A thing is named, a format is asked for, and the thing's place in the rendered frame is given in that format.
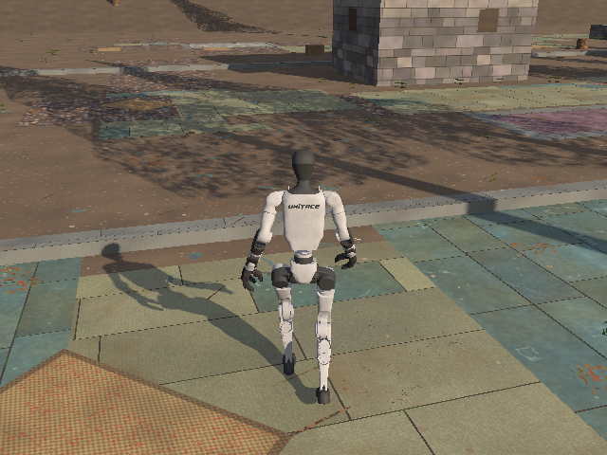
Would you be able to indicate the robot right upper arm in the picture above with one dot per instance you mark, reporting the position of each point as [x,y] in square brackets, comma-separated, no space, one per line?
[332,199]

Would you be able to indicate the robot right hand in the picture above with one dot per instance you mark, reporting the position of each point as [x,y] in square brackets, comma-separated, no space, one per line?
[351,262]

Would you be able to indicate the robot right forearm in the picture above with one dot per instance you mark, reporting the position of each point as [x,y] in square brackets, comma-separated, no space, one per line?
[348,246]

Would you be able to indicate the robot left forearm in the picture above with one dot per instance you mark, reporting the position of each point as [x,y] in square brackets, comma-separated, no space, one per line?
[255,253]

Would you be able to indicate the robot left upper arm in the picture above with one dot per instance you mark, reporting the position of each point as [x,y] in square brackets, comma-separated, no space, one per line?
[273,200]

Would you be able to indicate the humanoid robot head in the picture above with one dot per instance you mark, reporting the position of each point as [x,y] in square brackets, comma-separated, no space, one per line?
[303,162]

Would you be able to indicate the robot left hand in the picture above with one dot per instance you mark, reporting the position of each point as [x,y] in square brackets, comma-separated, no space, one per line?
[247,277]

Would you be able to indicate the humanoid robot torso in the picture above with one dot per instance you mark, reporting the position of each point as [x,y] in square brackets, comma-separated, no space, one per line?
[303,216]

